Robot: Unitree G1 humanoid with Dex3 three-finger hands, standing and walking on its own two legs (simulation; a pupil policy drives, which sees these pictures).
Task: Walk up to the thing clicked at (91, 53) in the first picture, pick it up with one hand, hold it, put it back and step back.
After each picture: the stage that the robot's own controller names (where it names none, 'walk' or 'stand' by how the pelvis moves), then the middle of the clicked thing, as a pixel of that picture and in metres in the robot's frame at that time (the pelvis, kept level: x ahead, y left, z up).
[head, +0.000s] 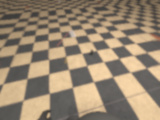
stand; (91, 52) +1.42 -0.03 -0.72
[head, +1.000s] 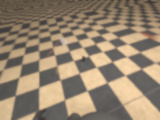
walk; (83, 58) +1.27 +0.21 -0.70
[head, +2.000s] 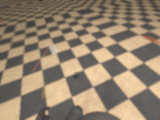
walk; (76, 75) +0.78 +0.29 -0.71
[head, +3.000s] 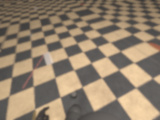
walk; (74, 95) +0.42 +0.24 -0.71
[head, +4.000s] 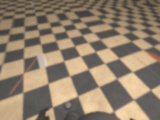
stand; (68, 106) +0.28 +0.22 -0.71
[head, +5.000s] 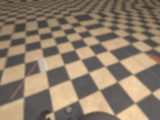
stand; (69, 110) +0.26 +0.22 -0.72
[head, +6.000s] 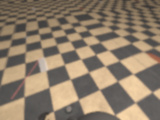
stand; (69, 109) +0.26 +0.23 -0.73
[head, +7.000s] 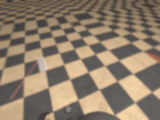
stand; (68, 110) +0.25 +0.23 -0.73
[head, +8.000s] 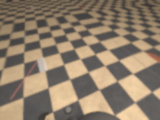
stand; (68, 110) +0.25 +0.23 -0.73
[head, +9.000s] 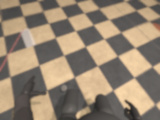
go down; (64, 88) +0.29 +0.24 -0.56
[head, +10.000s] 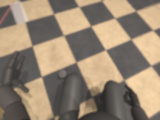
go down; (63, 74) +0.33 +0.27 -0.32
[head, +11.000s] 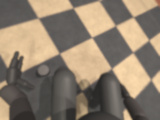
close in; (44, 71) +0.30 +0.30 -0.24
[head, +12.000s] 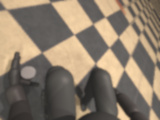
close; (27, 74) +0.29 +0.30 -0.20
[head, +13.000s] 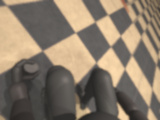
lift; (29, 70) +0.30 +0.29 -0.21
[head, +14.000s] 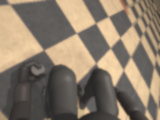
lift; (35, 72) +0.29 +0.27 -0.21
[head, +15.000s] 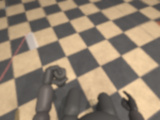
lift; (60, 77) +0.30 +0.20 +0.01
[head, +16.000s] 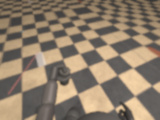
hold; (64, 76) +0.31 +0.18 +0.04
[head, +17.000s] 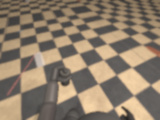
hold; (65, 77) +0.32 +0.18 +0.01
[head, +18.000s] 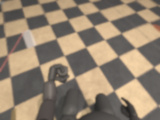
crouch; (62, 74) +0.33 +0.19 -0.06
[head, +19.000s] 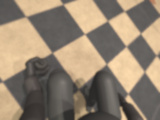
lower; (42, 67) +0.34 +0.27 -0.18
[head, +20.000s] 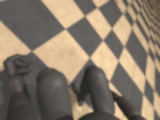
lower; (23, 65) +0.36 +0.28 -0.21
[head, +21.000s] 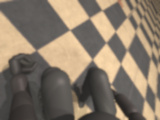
lower; (27, 64) +0.35 +0.29 -0.21
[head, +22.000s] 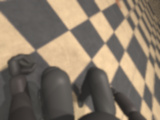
lower; (27, 65) +0.34 +0.29 -0.21
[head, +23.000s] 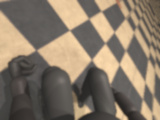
lower; (27, 66) +0.33 +0.29 -0.21
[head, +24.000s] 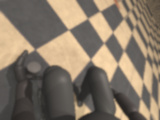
withdraw; (32, 70) +0.32 +0.25 -0.22
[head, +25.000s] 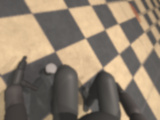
stand; (49, 70) +0.31 +0.23 -0.24
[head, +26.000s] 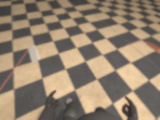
stand; (69, 102) +0.27 +0.17 -0.61
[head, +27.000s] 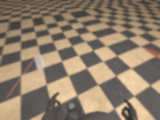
stand; (71, 107) +0.29 +0.18 -0.66
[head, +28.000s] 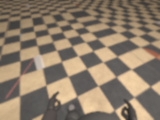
stand; (71, 108) +0.27 +0.18 -0.67
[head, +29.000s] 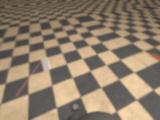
stand; (75, 107) +0.31 +0.17 -0.72
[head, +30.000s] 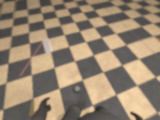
walk; (77, 89) +0.37 +0.14 -0.69
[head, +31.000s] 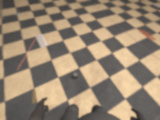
walk; (75, 75) +0.59 +0.16 -0.71
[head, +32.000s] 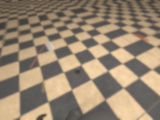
stand; (78, 70) +0.88 +0.24 -0.70
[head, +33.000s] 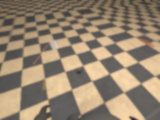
stand; (79, 70) +0.89 +0.18 -0.71
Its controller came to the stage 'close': yes
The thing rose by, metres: 0.71
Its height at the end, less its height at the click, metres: +0.00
